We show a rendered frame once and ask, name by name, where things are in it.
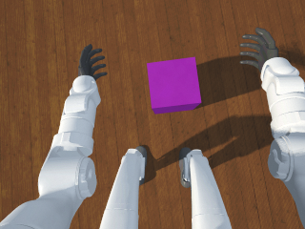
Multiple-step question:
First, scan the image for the robot right hand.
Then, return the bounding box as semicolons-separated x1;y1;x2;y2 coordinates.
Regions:
239;28;279;73

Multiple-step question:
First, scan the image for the left robot upper arm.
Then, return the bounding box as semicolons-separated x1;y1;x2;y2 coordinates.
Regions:
0;156;97;229

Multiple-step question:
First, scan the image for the robot left hand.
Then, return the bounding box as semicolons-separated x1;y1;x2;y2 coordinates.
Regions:
78;44;107;81

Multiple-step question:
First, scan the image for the robot left forearm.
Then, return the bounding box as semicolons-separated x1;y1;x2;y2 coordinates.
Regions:
38;75;101;195

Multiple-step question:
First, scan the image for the right robot foot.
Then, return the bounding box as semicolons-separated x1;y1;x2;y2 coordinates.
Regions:
178;147;191;188

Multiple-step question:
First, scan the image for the robot right forearm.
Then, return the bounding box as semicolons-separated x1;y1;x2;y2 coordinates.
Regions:
260;57;305;139

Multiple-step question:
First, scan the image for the carton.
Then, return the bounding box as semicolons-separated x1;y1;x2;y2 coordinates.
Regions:
147;57;201;115

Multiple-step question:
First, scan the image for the right robot upper arm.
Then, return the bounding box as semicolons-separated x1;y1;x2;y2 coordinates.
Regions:
267;135;305;229

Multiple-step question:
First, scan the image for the robot left shin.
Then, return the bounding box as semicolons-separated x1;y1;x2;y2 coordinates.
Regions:
121;148;142;160

